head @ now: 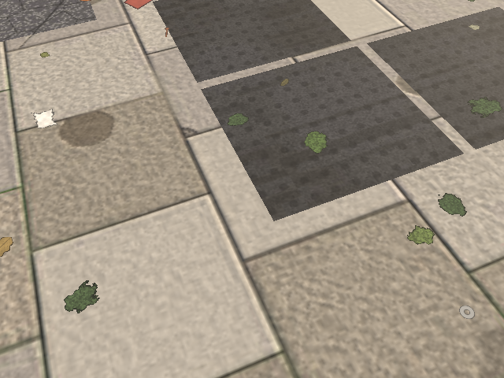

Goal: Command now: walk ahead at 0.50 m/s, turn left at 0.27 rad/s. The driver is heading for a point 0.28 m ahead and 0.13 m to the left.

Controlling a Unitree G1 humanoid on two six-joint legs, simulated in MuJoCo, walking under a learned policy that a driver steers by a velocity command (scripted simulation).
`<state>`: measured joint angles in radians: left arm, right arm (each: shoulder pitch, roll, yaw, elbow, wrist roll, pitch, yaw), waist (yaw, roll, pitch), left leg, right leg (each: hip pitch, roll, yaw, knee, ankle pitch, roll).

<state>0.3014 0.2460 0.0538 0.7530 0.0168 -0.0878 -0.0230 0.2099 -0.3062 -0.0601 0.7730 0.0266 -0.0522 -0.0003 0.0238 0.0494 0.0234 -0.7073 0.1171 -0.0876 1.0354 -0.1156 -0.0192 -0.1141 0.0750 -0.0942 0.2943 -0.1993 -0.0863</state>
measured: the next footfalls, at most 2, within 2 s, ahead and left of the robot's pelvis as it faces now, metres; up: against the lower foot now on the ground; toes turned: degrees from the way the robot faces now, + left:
left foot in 0.26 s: +0.32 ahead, +0.15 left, +0.00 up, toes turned +8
right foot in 0.64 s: +0.36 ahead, -0.10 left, +0.00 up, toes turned +10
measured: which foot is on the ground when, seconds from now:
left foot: up 0.00-0.24, down 0.26-1.00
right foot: down 0.00-0.28, up 0.30-0.62, down 0.64-1.00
